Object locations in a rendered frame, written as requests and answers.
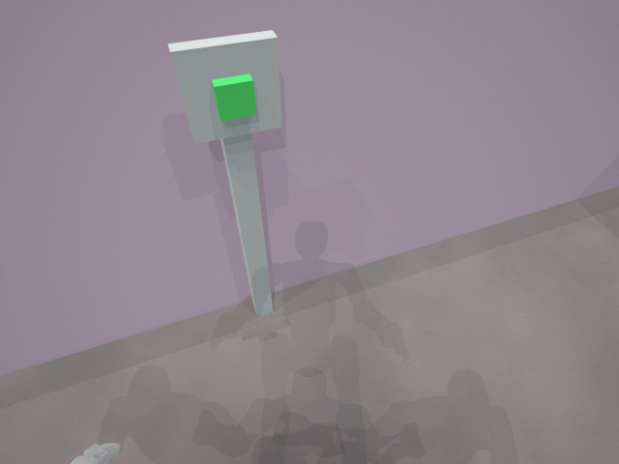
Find robot left hand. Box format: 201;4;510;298
71;443;120;464

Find panel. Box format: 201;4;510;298
168;30;281;317

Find button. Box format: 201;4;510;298
212;74;256;121

